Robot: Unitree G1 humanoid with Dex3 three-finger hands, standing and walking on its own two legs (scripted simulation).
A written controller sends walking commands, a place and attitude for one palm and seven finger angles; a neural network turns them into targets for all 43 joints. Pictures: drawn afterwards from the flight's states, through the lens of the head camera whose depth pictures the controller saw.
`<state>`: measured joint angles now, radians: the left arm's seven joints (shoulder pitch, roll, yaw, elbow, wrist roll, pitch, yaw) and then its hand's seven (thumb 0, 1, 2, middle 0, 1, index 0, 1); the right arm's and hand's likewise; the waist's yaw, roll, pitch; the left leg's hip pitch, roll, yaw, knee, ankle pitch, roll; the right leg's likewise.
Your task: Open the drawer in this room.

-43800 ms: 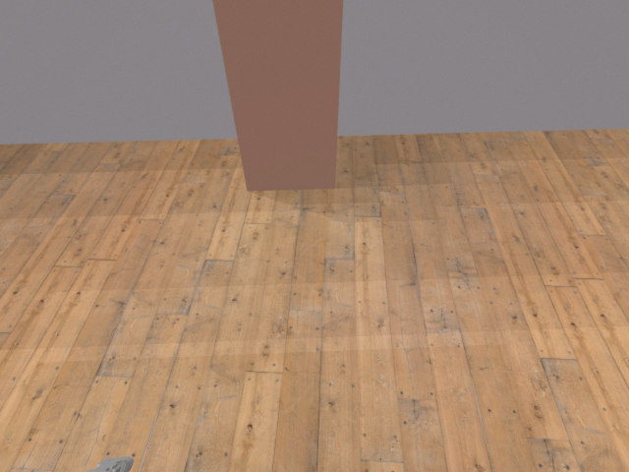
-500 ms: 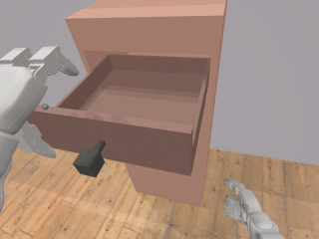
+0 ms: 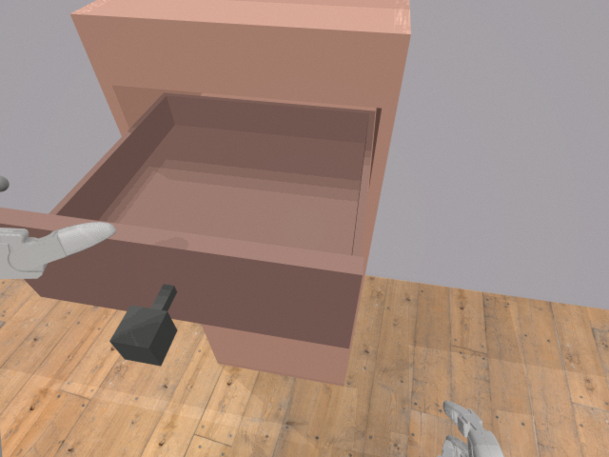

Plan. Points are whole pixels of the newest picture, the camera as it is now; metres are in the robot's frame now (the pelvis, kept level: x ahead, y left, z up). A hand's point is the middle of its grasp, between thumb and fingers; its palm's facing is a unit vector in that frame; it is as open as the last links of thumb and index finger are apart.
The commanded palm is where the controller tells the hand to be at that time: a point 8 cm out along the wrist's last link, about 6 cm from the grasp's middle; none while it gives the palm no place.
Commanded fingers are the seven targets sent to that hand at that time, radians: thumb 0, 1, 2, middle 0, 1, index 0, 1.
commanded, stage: draw the hand back to the body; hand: left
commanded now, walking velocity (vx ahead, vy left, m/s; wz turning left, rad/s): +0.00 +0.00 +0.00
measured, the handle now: (154, 318) +0.21 +0.18 +0.15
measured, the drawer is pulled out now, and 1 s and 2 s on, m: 0.28 0.28 0.28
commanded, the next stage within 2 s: step back with the hand held close in 0.66 s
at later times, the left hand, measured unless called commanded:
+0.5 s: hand out of the picture +0.19 +0.23 +0.32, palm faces +0.56 -0.77 -0.31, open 8.4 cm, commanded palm +0.14 +0.28 +0.32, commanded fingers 0.00 0.90 0.90 -0.20 -0.30 -0.20 -0.30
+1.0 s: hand (4, 183) +0.20 +0.22 +0.33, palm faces +0.57 -0.72 -0.41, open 7.4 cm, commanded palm +0.12 +0.27 +0.32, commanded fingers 0.00 0.90 0.90 -0.20 -0.30 -0.20 -0.30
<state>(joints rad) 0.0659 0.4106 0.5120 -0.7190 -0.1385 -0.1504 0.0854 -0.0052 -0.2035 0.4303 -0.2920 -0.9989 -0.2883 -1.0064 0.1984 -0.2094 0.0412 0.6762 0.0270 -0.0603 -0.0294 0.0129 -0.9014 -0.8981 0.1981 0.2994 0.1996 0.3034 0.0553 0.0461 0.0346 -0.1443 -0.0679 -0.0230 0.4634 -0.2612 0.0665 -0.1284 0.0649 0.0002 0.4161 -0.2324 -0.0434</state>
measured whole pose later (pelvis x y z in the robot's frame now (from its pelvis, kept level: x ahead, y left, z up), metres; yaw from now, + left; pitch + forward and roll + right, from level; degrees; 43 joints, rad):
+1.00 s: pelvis -0.01 -0.01 +0.00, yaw -1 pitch +1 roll -1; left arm 0.20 0.54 0.64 -0.66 -0.09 -0.22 0.11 0.00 0.88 0.90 -0.21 -0.30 -0.21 -0.31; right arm 0.16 -0.25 -0.02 0.61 0.05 0.01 -0.03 0.01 -0.90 -0.90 0.20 0.30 0.20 0.30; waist -0.01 0.07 -0.02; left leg -0.26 -0.05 -0.01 0.48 -0.24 0.06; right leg -0.23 0.08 0.00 0.40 -0.19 -0.05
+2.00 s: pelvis -0.21 +0.02 -0.01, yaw +0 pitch +2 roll -1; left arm 0.18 0.53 0.68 -0.81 -0.06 -0.24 0.12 0.00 0.88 0.90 -0.21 -0.30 -0.20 -0.30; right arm 0.13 -0.16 0.00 0.60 0.03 -0.06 -0.02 0.01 -0.90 -0.90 0.20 0.30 0.20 0.30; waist -0.04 -0.02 0.03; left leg -0.53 0.00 0.00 0.93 -0.39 -0.03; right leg -0.35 0.02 0.03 0.57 -0.25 -0.01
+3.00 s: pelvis -0.24 +0.04 +0.00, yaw +0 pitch +2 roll -1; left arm 0.25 0.64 0.74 -0.78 -0.05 -0.31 0.14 0.00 0.87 0.90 -0.22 -0.30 -0.22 -0.31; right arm 0.18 -0.19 -0.02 0.64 0.03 -0.07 -0.04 0.01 -0.90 -0.90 0.20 0.30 0.20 0.30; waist 0.00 -0.01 0.03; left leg -0.27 0.01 0.01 0.54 -0.29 0.01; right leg -0.21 0.03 -0.02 0.50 -0.31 -0.02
